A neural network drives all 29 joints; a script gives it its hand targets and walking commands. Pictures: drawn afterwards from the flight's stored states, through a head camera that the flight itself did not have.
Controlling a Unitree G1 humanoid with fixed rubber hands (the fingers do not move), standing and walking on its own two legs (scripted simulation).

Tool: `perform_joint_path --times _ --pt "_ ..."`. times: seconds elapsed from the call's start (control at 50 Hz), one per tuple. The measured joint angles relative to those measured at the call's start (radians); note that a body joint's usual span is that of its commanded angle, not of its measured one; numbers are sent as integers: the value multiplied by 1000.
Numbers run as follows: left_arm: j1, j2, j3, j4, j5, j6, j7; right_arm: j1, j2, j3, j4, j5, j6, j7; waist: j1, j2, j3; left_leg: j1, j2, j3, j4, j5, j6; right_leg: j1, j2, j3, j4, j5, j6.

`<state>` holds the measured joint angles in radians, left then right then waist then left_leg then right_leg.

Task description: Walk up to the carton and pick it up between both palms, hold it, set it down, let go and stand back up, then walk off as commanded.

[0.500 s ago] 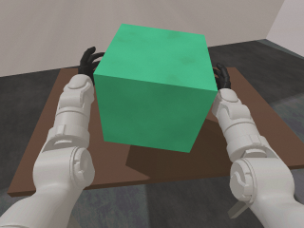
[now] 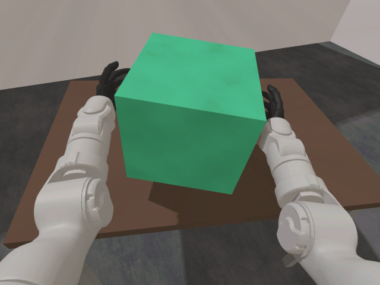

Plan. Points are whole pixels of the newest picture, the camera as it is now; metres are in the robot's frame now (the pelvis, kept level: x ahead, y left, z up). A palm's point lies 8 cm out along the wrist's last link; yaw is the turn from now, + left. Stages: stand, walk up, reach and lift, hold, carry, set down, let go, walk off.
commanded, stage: set down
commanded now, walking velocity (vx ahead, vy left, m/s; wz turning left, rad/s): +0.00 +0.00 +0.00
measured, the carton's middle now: (191, 112) +0.51 +0.00 +0.12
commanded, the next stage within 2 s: none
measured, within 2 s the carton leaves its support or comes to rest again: rests again in 1.54 s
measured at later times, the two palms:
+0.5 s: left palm (109, 103) +0.47 +0.18 +0.16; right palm (266, 126) +0.42 -0.17 +0.15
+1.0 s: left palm (111, 106) +0.49 +0.19 +0.14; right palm (262, 131) +0.43 -0.16 +0.13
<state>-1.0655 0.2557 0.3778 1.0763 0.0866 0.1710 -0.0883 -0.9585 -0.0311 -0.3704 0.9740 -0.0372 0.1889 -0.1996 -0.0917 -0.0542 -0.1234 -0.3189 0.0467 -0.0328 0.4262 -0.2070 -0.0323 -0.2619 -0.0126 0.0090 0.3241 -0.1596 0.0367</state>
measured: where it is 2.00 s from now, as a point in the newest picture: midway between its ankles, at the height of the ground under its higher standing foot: outside the picture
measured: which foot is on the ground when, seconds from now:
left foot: down 0.00-1.00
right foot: down 0.00-1.00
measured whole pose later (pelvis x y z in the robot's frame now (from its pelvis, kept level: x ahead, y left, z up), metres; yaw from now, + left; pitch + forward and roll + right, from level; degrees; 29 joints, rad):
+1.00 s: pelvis +0.02 +0.01 +0.00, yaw +0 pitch +7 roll -1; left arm -1.08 0.29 0.38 1.24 0.09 0.03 -0.13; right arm -0.90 0.09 -0.54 0.88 -0.22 0.16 -0.18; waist -0.11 -0.06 -0.09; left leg -0.32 0.04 -0.03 0.43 -0.23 -0.03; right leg -0.26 -0.02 0.01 0.32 -0.18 0.04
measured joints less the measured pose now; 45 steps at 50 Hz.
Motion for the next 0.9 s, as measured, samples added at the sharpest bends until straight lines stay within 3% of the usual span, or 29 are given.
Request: perform_joint_path --times 0.9 --pt "-17 37 0 157 0 -129 -39 58 116 -170 -95 -178 -16 18 -16 -6 27 0 -10 6 0 -26 5 0 -12 0 0 -21 6"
